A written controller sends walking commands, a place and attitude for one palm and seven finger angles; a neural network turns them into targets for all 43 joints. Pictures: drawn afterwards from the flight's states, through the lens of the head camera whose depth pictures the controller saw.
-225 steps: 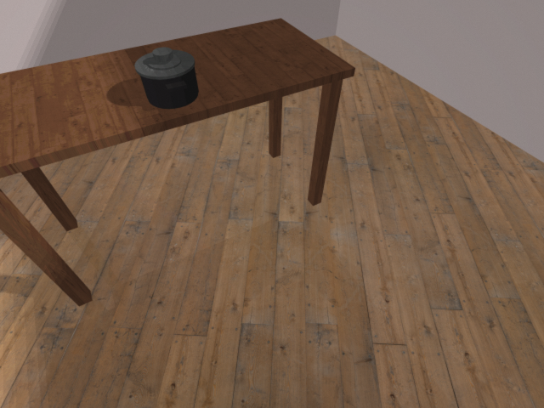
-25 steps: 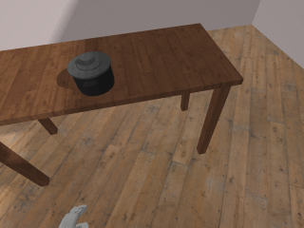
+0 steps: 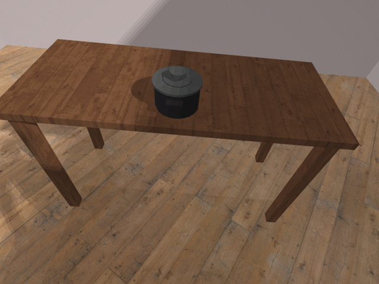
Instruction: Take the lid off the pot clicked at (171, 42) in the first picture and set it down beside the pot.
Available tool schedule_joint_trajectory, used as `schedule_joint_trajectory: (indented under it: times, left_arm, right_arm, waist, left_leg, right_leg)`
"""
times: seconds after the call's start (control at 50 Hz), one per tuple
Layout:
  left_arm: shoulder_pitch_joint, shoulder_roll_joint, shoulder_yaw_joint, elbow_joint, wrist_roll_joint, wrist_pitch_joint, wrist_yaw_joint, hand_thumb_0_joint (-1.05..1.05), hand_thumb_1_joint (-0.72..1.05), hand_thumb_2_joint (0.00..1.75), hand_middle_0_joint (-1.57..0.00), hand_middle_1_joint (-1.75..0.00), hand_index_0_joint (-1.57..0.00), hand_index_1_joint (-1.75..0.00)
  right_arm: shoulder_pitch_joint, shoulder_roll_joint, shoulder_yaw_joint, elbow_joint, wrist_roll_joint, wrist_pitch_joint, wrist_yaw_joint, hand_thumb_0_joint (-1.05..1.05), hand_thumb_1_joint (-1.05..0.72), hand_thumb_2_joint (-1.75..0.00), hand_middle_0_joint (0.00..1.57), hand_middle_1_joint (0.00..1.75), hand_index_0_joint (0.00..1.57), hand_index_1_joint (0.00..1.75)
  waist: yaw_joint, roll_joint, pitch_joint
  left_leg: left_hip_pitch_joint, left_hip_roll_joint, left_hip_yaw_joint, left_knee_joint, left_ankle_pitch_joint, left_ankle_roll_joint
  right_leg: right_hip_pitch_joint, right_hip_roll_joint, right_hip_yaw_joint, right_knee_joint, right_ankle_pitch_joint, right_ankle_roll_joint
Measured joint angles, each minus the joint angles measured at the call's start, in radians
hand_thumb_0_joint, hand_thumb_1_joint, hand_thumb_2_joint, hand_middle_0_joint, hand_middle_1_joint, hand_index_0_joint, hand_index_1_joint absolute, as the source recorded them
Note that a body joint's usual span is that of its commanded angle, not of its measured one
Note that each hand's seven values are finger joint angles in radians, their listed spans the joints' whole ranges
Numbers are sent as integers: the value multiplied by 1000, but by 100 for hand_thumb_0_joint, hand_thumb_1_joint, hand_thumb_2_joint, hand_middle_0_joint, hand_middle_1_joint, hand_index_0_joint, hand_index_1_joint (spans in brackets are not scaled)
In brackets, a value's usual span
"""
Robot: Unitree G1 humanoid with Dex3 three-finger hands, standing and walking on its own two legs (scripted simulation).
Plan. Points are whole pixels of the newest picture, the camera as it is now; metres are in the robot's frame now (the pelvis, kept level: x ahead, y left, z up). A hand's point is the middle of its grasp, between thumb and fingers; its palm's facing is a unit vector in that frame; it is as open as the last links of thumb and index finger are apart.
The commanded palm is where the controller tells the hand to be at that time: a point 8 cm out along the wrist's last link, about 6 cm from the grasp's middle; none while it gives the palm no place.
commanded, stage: take the last steps up to it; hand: left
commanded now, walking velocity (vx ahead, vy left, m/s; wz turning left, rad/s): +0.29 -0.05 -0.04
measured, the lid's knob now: (177, 73) +0.69 +0.13 +0.07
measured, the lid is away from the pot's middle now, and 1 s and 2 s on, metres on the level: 0.00 0.00 0.00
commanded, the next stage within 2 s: come to a stop and stand still in 0.38 s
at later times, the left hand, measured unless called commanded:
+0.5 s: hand (143, 229) +0.28 +0.15 -0.17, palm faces -0.02 -0.98 -0.20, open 7.4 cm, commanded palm none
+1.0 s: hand (125, 237) +0.25 +0.20 -0.18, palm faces +0.04 -0.98 -0.22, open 7.4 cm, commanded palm none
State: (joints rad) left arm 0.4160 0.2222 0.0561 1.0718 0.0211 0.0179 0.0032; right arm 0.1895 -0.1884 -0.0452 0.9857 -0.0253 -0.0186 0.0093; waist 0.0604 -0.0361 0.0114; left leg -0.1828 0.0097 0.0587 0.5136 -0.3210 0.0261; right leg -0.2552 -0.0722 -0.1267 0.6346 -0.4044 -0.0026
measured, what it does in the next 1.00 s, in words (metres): walks ahead: right foot, then left foot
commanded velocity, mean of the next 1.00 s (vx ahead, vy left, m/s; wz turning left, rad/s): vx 0.00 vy -0.02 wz -0.03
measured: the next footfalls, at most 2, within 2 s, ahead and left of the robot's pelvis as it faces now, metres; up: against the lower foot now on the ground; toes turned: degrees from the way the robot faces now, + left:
right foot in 0.44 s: +0.29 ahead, -0.10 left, +0.00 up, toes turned -7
left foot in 0.92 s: +0.26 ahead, +0.11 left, +0.00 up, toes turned -2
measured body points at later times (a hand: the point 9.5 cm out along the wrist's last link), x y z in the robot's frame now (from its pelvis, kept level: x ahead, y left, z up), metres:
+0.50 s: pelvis +0.17 -0.02 -0.02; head +0.20 -0.03 +0.43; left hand +0.28 +0.21 -0.16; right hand +0.06 -0.23 -0.17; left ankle +0.00 +0.09 -0.67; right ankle +0.25 -0.10 -0.73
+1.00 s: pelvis +0.20 +0.01 +0.00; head +0.24 +0.03 +0.45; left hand +0.25 +0.25 -0.16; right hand +0.28 -0.23 -0.14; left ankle +0.22 +0.11 -0.73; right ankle +0.23 -0.10 -0.72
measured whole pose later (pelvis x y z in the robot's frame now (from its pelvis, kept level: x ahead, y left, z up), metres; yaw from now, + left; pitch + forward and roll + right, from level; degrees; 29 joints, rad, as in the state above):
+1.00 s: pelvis +0.20 +0.01 +0.00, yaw -2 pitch -1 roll +0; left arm 0.21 0.21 0.06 1.00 0.01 0.05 0.05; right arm 0.15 -0.14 -0.04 1.00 -0.02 0.02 -0.03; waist 0.03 -0.07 0.08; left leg -0.25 -0.02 0.03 0.54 -0.27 0.03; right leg -0.37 0.00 -0.04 0.71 -0.41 -0.02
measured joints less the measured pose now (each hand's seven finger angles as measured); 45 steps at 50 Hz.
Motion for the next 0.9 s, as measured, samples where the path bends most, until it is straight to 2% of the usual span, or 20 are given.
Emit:
schedule_joint_trajectory:
  times: [0.04,0.08,0.14,0.2,0.28,0.38,0.42,0.44,0.46,0.5,0.52,0.56,0.62,0.7,0.84,0.9]
  left_arm:
    - [6,2,2,18,6,15,-5,1,90,90,-20,-30,-20,-30]
    - [-6,1,4,25,9,14,-14,1,91,90,-20,-30,-20,-30]
    - [-42,-4,5,11,6,-1,-22,1,91,90,-20,-30,-20,-30]
    - [-87,-12,5,-8,4,-8,-20,1,91,90,-20,-30,-19,-30]
    - [-152,-26,4,-27,0,-5,-19,1,91,90,-20,-30,-19,-30]
    - [-244,-44,-7,-58,-7,-13,-20,1,91,90,-20,-30,-19,-30]
    - [-263,-47,-11,-76,-7,-34,-19,1,91,90,-20,-30,-19,-30]
    - [-267,-45,-11,-84,-4,-51,-17,1,91,90,-20,-30,-20,-30]
    - [-275,-48,-8,-88,-5,-66,-13,1,91,90,-20,-30,-20,-30]
    - [-282,-58,-10,-92,-12,-76,-4,1,91,90,-20,-30,-20,-30]
    - [-279,-62,-11,-91,-13,-73,1,1,91,90,-20,-30,-20,-30]
    - [-270,-69,-14,-86,-12,-61,14,1,91,90,-20,-30,-20,-30]
    - [-259,-76,-15,-75,-8,-42,37,0,92,90,-20,-30,-20,-30]
    - [-256,-70,-18,-81,-1,-26,38,0,93,90,-21,-30,-20,-30]
    - [-235,-55,-7,-92,5,-5,36,0,91,90,-21,-30,-20,-30]
    - [-221,-38,-2,-89,4,4,38,1,91,90,-21,-30,-20,-30]
  right_arm:
    - [30,19,12,-2,-2,-10,-6,0,-91,-90,20,30,20,30]
    - [69,34,18,9,0,-19,-18,0,-91,-90,20,30,20,30]
    - [122,39,24,39,7,-32,-30,0,-93,-90,21,30,20,30]
    - [170,48,32,72,12,-40,-36,0,-93,-90,21,30,20,30]
    - [225,61,37,108,8,-48,-45,0,-92,-90,21,30,20,30]
    - [270,65,38,141,-2,-45,-50,0,-91,-90,21,30,20,30]
    - [287,65,35,158,1,-37,-48,0,-91,-90,21,30,20,30]
    - [295,68,33,167,7,-31,-44,0,-91,-90,21,30,20,30]
    - [285,67,29,175,13,-22,-41,0,-91,-90,21,30,20,30]
    - [250,60,20,175,22,-9,-41,0,-91,-90,21,30,20,30]
    - [228,57,15,168,22,-3,-40,0,-91,-90,21,30,20,30]
    - [181,51,13,141,16,6,-41,1,-91,-90,21,30,20,30]
    - [109,52,13,89,17,15,-46,0,-91,-90,20,30,20,30]
    - [35,37,-1,52,16,37,-53,1,-94,-90,20,30,20,30]
    - [-43,15,-16,19,18,57,-37,1,-94,-90,20,30,19,30]
    - [-54,20,-15,9,19,52,-34,0,-93,-90,20,30,19,30]
  waist:
    - [-11,-8,-8]
    - [-23,-8,-12]
    - [-30,-11,1]
    - [-33,-14,16]
    - [-54,-7,32]
    - [-100,26,63]
    - [-104,40,68]
    - [-100,35,65]
    - [-95,43,71]
    - [-91,63,83]
    - [-89,68,83]
    - [-90,69,76]
    - [-94,61,63]
    - [-76,57,59]
    - [-39,28,74]
    - [-35,8,74]
  left_leg:
    - [31,-6,4,-21,-16,13]
    - [77,-11,-1,-83,-6,17]
    - [144,-26,-3,-176,23,22]
    - [194,-37,5,-228,24,24]
    - [246,-44,15,-255,-6,19]
    - [295,-28,20,-218,-88,-2]
    - [287,-12,23,-119,-153,-12]
    - [250,-8,26,-2,-184,-13]
    - [182,2,14,181,-204,-13]
    - [36,6,-31,519,-214,0]
    - [-31,8,-41,626,-198,3]
    - [-145,19,-45,707,-157,-2]
    - [-236,36,-47,574,-134,-23]
    - [-265,34,-54,387,-106,-46]
    - [-219,-4,-51,299,-111,-69]
    - [-140,-12,-47,163,-34,-66]
  right_leg:
    - [-75,9,35,178,-41,-9]
    - [-148,11,55,309,12,-9]
    - [-245,0,82,412,111,3]
    - [-322,-4,92,456,159,12]
    - [-369,-2,69,406,192,10]
    - [-301,27,18,137,171,-33]
    - [-227,53,3,20,213,-55]
    - [-194,57,8,-12,264,-78]
    - [-193,67,6,16,247,-91]
    - [-163,88,-5,32,184,-100]
    - [-141,96,-6,15,171,-101]
    - [-101,106,-4,-40,182,-92]
    - [-63,109,4,-112,207,-96]
    - [-51,102,18,-128,203,-93]
    - [-51,79,39,-106,187,-72]
    - [-63,69,39,-85,179,-56]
